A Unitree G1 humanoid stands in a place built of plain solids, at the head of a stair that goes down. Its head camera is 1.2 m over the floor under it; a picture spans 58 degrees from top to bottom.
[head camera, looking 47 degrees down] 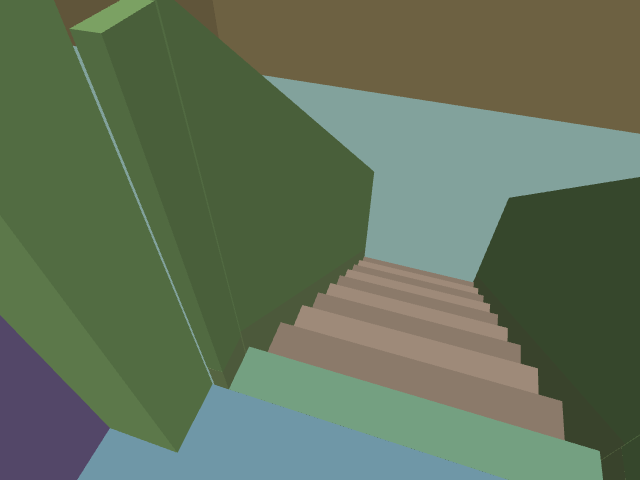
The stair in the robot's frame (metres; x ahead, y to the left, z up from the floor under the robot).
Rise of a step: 0.20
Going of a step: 0.23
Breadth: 1.00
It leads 18 degrees to the right of straight ahead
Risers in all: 10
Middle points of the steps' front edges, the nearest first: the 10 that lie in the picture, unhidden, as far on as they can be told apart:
0.52 -0.26 0.00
0.74 -0.33 -0.20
0.96 -0.40 -0.41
1.17 -0.47 -0.61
1.39 -0.53 -0.82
1.61 -0.60 -1.02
1.83 -0.67 -1.23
2.05 -0.74 -1.43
2.26 -0.81 -1.64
2.48 -0.88 -1.84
